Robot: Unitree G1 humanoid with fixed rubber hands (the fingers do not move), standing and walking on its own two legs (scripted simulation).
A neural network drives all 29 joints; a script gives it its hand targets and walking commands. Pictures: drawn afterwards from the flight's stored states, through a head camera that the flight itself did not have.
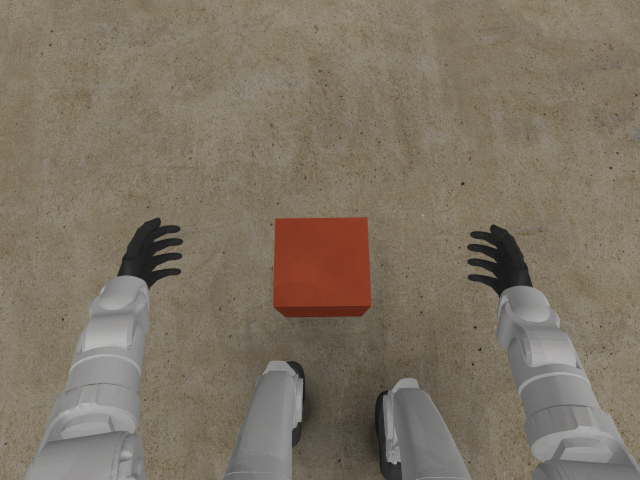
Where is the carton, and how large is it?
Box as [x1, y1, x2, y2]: [273, 217, 370, 316]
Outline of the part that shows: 366,217 275,219 273,306 284,316 361,315 370,306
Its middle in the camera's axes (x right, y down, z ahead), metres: +0.01 +0.08 +0.98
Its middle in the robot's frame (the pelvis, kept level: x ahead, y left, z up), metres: +0.46 +0.04 -0.56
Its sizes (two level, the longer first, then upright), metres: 0.210 0.200 0.250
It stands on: the floor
